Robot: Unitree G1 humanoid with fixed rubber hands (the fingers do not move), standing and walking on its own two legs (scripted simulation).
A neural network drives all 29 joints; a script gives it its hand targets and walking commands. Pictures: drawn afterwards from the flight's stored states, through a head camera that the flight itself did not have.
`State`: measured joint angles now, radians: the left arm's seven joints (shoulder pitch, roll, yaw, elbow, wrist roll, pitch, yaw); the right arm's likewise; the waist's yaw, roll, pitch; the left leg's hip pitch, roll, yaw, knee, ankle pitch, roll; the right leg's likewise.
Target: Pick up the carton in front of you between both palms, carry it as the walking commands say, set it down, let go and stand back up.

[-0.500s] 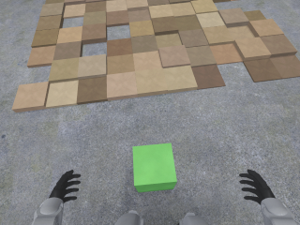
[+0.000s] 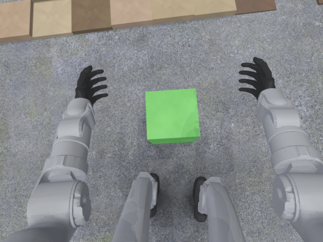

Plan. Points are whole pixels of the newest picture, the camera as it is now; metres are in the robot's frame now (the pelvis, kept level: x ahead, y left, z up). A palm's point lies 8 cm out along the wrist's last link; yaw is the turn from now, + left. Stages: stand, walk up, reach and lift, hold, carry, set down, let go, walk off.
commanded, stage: reach and lift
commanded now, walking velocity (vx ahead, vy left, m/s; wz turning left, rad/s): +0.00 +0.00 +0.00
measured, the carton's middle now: (171, 119) +0.49 +0.04 -0.53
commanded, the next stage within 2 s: none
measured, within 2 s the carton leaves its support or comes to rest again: leaves its support in 1.90 s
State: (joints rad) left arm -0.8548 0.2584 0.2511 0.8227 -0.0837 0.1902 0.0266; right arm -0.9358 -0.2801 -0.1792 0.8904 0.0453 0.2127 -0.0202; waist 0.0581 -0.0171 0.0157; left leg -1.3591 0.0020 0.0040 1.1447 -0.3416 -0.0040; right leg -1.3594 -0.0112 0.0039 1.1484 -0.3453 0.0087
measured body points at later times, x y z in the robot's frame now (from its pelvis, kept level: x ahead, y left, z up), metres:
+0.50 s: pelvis +0.01 +0.00 -0.10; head +0.34 +0.00 +0.22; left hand +0.49 +0.23 -0.25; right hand +0.53 -0.16 -0.25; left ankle +0.09 +0.12 -0.62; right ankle +0.09 -0.12 -0.62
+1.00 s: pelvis -0.04 +0.00 -0.27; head +0.32 +0.00 -0.01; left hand +0.48 +0.22 -0.45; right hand +0.52 -0.15 -0.45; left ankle +0.09 +0.12 -0.62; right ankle +0.09 -0.12 -0.62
